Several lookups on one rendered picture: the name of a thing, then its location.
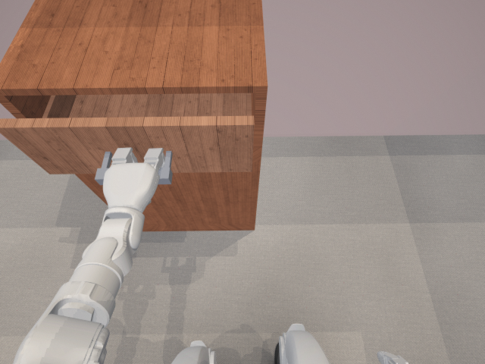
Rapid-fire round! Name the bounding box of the robot right thigh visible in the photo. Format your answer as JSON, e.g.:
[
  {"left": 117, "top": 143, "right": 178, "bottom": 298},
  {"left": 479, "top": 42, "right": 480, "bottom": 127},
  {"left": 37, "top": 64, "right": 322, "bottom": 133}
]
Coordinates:
[{"left": 279, "top": 331, "right": 330, "bottom": 364}]

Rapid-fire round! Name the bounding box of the cabinet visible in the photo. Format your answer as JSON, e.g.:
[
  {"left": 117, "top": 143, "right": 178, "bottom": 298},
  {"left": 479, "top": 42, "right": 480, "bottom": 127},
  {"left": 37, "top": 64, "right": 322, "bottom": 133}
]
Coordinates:
[{"left": 0, "top": 0, "right": 268, "bottom": 231}]

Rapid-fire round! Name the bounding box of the robot left upper arm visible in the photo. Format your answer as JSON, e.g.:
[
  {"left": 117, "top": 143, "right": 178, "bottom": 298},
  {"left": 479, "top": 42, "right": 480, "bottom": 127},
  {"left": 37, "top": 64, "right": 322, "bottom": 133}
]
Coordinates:
[{"left": 19, "top": 314, "right": 110, "bottom": 364}]

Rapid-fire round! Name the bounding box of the robot left forearm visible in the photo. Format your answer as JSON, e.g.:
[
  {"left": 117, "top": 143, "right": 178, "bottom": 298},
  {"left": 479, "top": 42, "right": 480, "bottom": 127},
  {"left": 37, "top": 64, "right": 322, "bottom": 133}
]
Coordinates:
[{"left": 13, "top": 206, "right": 145, "bottom": 364}]

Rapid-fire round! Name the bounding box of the robot thigh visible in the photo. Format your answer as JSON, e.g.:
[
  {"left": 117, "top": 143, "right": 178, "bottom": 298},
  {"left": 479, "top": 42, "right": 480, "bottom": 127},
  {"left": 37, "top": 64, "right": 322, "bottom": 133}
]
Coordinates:
[
  {"left": 171, "top": 346, "right": 217, "bottom": 364},
  {"left": 279, "top": 331, "right": 330, "bottom": 364}
]

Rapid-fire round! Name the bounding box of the drawer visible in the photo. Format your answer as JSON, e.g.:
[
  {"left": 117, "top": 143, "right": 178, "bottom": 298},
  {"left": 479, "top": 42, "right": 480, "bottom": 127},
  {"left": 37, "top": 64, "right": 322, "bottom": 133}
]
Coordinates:
[{"left": 0, "top": 93, "right": 254, "bottom": 174}]

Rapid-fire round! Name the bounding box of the robot left hand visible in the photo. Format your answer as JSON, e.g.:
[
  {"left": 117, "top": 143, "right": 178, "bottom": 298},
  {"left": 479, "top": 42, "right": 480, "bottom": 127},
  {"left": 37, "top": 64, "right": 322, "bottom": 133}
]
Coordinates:
[{"left": 103, "top": 147, "right": 165, "bottom": 213}]

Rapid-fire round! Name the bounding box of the handle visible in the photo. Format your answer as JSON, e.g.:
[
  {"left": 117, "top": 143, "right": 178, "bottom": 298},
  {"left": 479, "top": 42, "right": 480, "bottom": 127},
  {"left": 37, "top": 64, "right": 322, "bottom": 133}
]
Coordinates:
[{"left": 95, "top": 151, "right": 173, "bottom": 185}]

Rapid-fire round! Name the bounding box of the robot left thigh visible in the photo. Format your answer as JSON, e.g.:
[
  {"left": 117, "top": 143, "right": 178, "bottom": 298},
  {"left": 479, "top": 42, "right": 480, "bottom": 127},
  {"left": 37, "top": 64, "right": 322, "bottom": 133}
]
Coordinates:
[{"left": 171, "top": 346, "right": 217, "bottom": 364}]

